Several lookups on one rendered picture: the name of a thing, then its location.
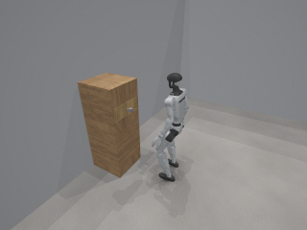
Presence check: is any cabinet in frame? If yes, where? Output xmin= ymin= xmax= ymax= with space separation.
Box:
xmin=78 ymin=73 xmax=141 ymax=178

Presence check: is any drawer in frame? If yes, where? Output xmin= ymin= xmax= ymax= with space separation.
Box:
xmin=113 ymin=97 xmax=137 ymax=123

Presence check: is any robot right upper arm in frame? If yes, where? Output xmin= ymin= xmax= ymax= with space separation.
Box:
xmin=179 ymin=88 xmax=189 ymax=110

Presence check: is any robot left forearm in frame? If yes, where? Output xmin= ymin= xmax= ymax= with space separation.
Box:
xmin=157 ymin=119 xmax=172 ymax=140

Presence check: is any handle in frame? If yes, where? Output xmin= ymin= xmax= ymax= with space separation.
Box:
xmin=126 ymin=107 xmax=133 ymax=113

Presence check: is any robot left hand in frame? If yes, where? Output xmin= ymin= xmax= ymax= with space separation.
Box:
xmin=152 ymin=137 xmax=162 ymax=150

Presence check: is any humanoid robot torso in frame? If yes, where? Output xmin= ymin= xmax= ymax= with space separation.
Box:
xmin=168 ymin=92 xmax=185 ymax=136

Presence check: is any robot left upper arm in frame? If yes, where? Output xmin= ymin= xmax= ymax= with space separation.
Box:
xmin=164 ymin=96 xmax=175 ymax=124

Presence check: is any left robot shin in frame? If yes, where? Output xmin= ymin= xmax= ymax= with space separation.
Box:
xmin=156 ymin=153 xmax=171 ymax=177

